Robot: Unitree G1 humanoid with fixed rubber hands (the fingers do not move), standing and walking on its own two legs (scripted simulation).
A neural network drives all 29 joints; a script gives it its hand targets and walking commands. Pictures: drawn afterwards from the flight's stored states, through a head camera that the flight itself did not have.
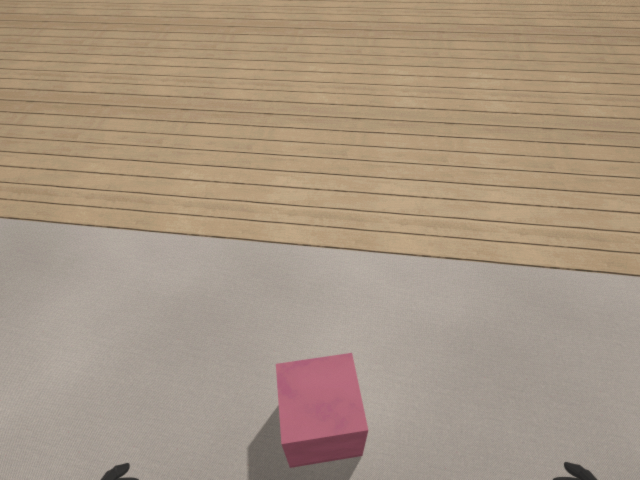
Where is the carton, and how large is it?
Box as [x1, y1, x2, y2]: [276, 353, 367, 467]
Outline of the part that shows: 351,353 276,364 281,443 290,467 362,455 367,433 367,426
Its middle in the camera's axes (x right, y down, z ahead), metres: +0.01 +0.48 +1.09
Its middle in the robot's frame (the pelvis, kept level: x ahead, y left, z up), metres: +0.41 +0.04 -0.66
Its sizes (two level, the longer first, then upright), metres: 0.210 0.200 0.250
